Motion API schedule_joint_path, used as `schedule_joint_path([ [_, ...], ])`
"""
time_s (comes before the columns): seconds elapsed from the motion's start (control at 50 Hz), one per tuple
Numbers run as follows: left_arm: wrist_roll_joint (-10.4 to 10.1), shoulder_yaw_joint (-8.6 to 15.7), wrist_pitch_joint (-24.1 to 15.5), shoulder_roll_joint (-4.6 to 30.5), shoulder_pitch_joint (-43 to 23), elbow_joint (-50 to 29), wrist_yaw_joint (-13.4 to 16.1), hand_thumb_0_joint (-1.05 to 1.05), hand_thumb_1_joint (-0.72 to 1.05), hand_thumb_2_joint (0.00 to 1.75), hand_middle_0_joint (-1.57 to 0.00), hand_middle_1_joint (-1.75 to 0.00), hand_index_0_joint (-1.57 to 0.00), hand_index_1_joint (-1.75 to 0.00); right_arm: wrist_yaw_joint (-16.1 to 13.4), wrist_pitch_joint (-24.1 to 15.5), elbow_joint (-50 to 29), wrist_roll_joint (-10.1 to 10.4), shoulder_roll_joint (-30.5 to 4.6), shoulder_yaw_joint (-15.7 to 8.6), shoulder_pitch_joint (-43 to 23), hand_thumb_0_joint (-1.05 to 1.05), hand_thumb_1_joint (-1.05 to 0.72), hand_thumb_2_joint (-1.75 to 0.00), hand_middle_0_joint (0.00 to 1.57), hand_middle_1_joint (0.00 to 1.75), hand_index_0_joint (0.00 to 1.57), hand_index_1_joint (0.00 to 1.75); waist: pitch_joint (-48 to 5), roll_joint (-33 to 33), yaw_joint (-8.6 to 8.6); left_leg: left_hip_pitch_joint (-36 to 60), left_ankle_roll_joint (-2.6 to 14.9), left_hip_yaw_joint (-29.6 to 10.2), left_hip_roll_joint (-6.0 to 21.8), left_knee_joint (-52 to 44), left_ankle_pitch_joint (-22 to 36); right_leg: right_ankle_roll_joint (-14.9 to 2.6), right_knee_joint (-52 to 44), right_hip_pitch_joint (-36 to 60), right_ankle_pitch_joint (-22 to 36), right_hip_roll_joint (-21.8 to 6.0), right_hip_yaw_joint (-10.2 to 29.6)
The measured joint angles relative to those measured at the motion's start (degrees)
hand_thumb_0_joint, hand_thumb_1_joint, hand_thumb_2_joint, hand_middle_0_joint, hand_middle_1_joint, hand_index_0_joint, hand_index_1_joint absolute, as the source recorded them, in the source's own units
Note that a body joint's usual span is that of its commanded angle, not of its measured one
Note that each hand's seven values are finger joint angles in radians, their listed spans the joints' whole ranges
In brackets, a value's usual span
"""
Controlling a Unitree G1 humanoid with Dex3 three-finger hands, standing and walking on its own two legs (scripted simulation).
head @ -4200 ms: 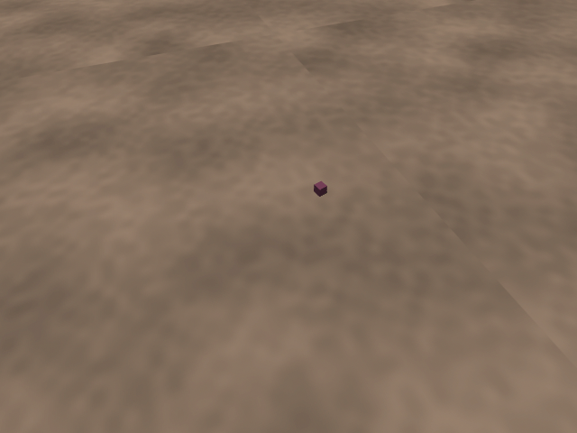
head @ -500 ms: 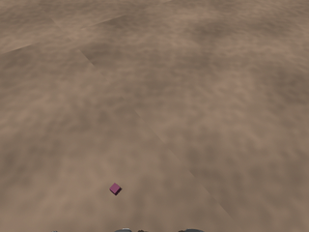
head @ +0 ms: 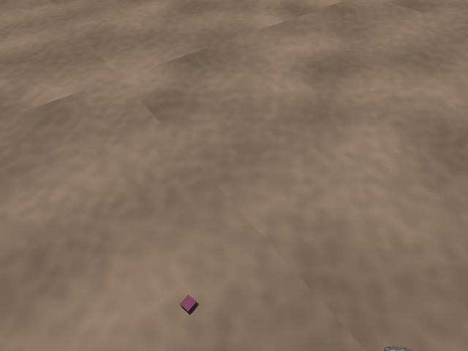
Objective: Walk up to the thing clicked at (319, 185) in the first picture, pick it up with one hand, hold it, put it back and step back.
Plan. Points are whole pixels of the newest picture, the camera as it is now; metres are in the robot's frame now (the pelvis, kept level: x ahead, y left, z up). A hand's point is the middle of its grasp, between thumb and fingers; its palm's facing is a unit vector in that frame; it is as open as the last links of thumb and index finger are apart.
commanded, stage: walk up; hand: left
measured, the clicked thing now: (188, 304) +0.44 +0.23 -0.75
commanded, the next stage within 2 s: none
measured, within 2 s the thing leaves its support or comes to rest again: neither
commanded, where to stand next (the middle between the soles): +0.07 +0.00 m, yaw -1 degrees
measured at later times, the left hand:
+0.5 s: hand out of the picture +0.12 +0.25 -0.15, palm faces -0.04 -0.95 -0.32, open 7.4 cm
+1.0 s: hand out of the picture +0.10 +0.25 -0.15, palm faces -0.02 -0.94 -0.33, open 7.4 cm
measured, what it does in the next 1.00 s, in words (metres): stands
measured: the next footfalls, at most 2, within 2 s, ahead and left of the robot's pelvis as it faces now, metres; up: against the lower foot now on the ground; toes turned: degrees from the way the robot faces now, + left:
left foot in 1.30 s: +0.17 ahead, +0.16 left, +0.00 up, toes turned +2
right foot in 1.78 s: +0.10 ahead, -0.15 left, +0.00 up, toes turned -1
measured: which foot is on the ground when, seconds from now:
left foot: down 0.00-1.00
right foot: down 0.00-1.00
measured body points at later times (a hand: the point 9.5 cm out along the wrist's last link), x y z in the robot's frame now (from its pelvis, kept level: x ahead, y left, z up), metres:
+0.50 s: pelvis +0.02 +0.00 +0.01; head +0.03 +0.01 +0.45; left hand +0.12 +0.30 -0.13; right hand +0.08 -0.30 -0.13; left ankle +0.05 +0.12 -0.74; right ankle +0.01 -0.13 -0.74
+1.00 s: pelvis +0.02 +0.00 +0.01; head +0.03 +0.01 +0.46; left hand +0.10 +0.30 -0.13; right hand +0.11 -0.29 -0.13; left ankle +0.05 +0.12 -0.74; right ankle +0.01 -0.13 -0.74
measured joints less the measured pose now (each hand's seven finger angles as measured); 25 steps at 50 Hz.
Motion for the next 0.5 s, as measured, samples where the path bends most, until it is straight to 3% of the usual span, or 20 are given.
schedule_joint_path([
  [0.5,0.06,0.4,0.69,-1.1,-5.46,0.41,0.18,0.0,0.91,0.9,-0.21,-0.3,-0.2,-0.3,-0.8,0.02,3.72,-0.48,0.18,-0.86,1.22,0.0,-0.9,-0.9,0.21,0.3,0.2,0.3,-0.48,-2.25,-2.6,3.24,0.28,0.99,-0.52,-4.79,0.96,0.47,-4.59,2.82,1.19,-0.48,0.83],
])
